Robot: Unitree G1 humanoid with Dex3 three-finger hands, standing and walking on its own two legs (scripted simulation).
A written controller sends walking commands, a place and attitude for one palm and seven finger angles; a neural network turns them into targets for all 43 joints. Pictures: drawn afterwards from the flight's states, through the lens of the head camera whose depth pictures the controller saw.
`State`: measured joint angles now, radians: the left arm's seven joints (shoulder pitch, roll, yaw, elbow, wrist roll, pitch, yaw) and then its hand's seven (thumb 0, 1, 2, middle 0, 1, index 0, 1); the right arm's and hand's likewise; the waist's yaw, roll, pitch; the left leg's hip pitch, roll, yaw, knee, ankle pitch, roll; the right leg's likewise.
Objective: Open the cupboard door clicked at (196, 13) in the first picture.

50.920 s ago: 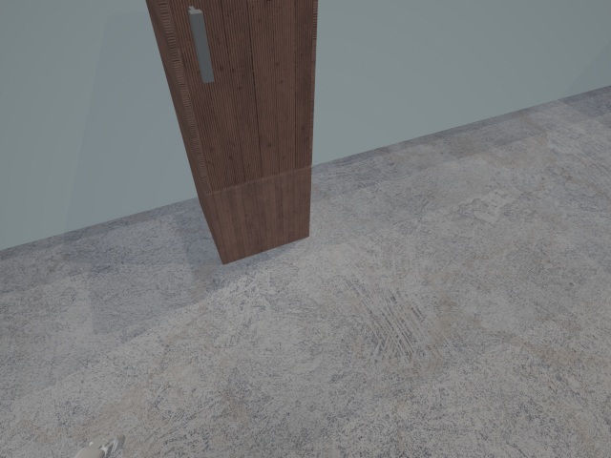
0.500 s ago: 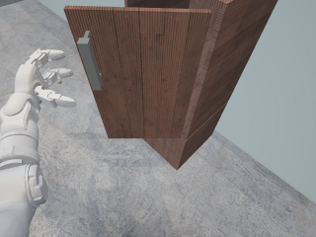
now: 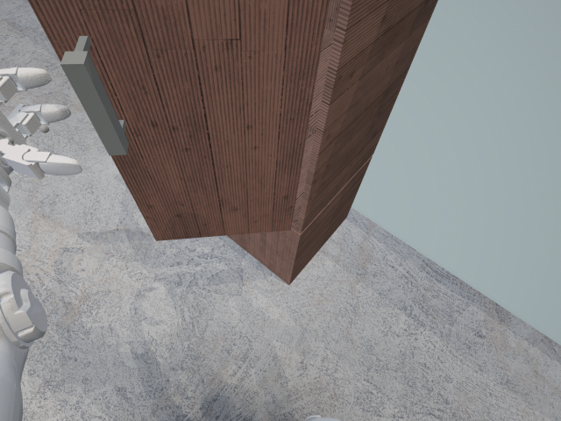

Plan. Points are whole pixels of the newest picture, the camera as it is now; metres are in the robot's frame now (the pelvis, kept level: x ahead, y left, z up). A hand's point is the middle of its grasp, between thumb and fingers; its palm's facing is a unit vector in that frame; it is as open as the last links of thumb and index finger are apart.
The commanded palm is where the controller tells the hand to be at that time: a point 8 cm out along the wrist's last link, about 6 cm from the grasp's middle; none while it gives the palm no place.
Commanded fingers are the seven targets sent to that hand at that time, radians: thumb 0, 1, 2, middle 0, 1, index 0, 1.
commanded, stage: move the hooked fingers beside the handle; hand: left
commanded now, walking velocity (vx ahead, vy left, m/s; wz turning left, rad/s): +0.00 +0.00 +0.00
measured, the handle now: (102, 99) +0.54 +0.22 +0.14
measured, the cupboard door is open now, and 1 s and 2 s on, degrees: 46 46 46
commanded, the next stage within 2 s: slide the fingers in behind the handle in 0.56 s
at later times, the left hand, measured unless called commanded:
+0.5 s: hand (40, 126) +0.47 +0.27 +0.15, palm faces +0.05 -1.00 +0.02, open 14.0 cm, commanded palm +0.45 +0.33 +0.13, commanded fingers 0.00 -0.50 0.30 -0.30 -1.20 -0.30 -1.20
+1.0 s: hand (67, 129) +0.48 +0.25 +0.14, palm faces +0.02 -1.00 +0.02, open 14.0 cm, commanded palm +0.45 +0.30 +0.13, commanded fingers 0.00 -0.50 0.30 -0.30 -1.20 -0.30 -1.20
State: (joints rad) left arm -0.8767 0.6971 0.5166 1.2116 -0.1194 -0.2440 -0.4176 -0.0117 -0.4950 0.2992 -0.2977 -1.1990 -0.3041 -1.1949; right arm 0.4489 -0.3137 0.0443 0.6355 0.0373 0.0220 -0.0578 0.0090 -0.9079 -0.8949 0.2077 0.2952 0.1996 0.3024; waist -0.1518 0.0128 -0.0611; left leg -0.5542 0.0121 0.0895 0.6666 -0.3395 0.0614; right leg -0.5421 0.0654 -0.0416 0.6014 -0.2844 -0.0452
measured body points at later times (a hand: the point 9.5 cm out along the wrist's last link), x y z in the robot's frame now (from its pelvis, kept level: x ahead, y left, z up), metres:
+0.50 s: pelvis +0.00 +0.01 +0.00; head +0.08 +0.03 +0.44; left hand +0.46 +0.33 +0.15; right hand +0.05 -0.26 -0.11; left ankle -0.01 +0.08 -0.72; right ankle +0.00 -0.09 -0.72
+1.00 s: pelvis +0.00 +0.02 +0.00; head +0.07 +0.04 +0.44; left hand +0.47 +0.30 +0.14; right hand +0.02 -0.26 -0.11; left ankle -0.01 +0.08 -0.72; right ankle +0.00 -0.09 -0.72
